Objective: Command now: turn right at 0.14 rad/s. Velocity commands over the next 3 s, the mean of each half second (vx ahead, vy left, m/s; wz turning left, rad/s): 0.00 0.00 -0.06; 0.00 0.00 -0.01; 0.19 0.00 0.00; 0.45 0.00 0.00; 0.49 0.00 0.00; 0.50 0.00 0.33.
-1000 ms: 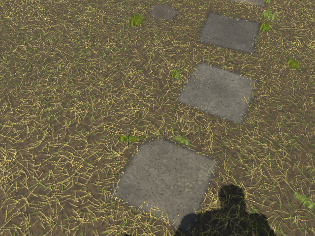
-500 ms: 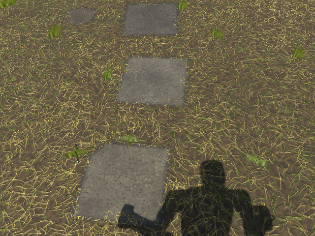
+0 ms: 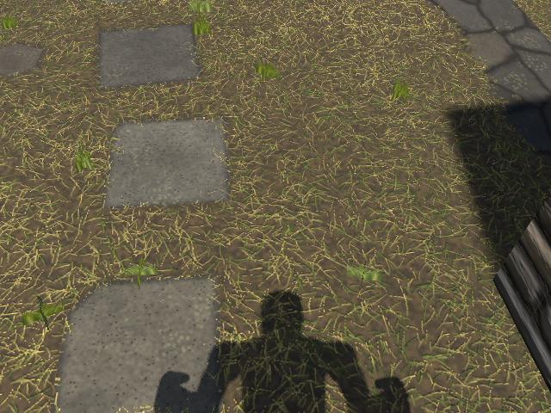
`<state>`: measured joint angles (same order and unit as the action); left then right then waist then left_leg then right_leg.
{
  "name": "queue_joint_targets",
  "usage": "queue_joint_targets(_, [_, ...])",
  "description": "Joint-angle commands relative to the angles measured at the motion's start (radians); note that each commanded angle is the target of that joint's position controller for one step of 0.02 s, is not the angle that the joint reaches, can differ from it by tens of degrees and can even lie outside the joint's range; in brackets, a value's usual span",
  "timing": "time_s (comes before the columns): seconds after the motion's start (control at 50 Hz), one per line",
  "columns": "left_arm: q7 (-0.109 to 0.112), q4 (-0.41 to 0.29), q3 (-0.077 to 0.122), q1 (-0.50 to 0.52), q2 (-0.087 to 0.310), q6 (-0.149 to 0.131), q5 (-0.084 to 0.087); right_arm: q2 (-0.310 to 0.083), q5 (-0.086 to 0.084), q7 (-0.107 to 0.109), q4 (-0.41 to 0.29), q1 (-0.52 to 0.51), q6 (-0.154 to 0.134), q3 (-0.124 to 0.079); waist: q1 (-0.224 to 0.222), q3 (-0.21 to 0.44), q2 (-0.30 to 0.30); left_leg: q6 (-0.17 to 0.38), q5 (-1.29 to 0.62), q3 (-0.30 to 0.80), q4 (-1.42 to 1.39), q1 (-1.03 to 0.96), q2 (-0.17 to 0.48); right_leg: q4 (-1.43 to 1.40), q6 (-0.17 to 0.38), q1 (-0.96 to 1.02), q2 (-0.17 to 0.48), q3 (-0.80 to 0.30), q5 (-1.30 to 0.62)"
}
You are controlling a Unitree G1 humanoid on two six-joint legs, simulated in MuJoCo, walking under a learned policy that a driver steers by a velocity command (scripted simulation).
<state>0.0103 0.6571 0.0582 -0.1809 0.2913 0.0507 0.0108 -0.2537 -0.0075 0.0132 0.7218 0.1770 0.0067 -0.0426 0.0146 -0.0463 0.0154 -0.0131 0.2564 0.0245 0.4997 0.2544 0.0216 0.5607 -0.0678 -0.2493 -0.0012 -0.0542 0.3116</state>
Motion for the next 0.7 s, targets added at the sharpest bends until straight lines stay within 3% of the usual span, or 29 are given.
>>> queue_joint_targets(0.02, [0.008,-0.063,0.03,-0.041,0.137,-0.016,-0.015,-0.136,0.01,-0.006,-0.037,0.045,-0.027,-0.024,0.0,0.142,-0.084,0.082,-0.244,0.119,-0.038,0.021,0.127,-0.218,0.072,0.249,0.079,-0.077,-0.371])
queue_joint_targets(0.04, [0.015,-0.064,0.038,-0.01,0.196,-0.012,-0.027,-0.091,0.038,-0.016,-0.041,0.081,-0.045,-0.01,0.057,0.153,0.114,0.01,-0.05,0.02,-0.007,0.065,0.034,-0.15,0.145,0.237,0.178,-0.166,-0.475])
queue_joint_targets(0.06, [0.003,-0.065,0.018,0.021,0.111,-0.02,-0.032,-0.096,0.042,-0.011,-0.041,0.028,-0.046,-0.006,0.026,0.15,0.132,-0.03,0.004,0.009,-0.038,-0.029,0.038,-0.166,0.193,0.104,0.184,-0.175,-0.318])
queue_joint_targets(0.08, [-0.005,-0.066,0.008,0.037,0.072,-0.028,-0.036,-0.12,0.036,-0.009,-0.039,-0.013,-0.044,-0.011,0.012,0.113,0.097,-0.045,-0.049,0.004,-0.036,-0.047,0.032,-0.175,0.171,0.075,0.135,-0.149,-0.195])
queue_joint_targets(0.1, [-0.007,-0.057,0.008,0.026,0.077,-0.036,-0.04,-0.123,0.031,-0.005,-0.031,-0.029,-0.04,-0.013,-0.003,0.094,0.085,-0.046,-0.078,-0.005,-0.024,-0.048,0.025,-0.179,0.147,0.059,0.106,-0.13,-0.153])
queue_joint_targets(0.16, [-0.006,-0.042,0.002,0.006,0.08,-0.055,-0.031,-0.126,0.024,0.005,-0.016,-0.003,-0.027,-0.015,0.004,0.043,0.096,-0.041,-0.112,0.005,-0.034,-0.051,0.033,-0.18,0.127,0.018,0.093,-0.122,-0.169])
queue_joint_targets(0.36, [-0.003,-0.014,-0.007,-0.008,0.057,-0.061,-0.026,-0.125,0.018,0.018,0.064,0.035,-0.026,-0.017,0.001,0.047,0.012,-0.057,-0.155,0.006,-0.049,-0.076,0.042,-0.163,0.128,0.035,0.067,-0.102,-0.227])
queue_joint_targets(0.7, [0.005,0.111,-0.005,-0.055,0.049,-0.063,-0.018,-0.123,0.011,0.037,0.19,0.067,-0.013,-0.018,0.001,0.033,-0.005,-0.049,-0.175,0.001,-0.056,-0.095,0.037,-0.154,0.11,0.034,0.029,-0.05,-0.245])
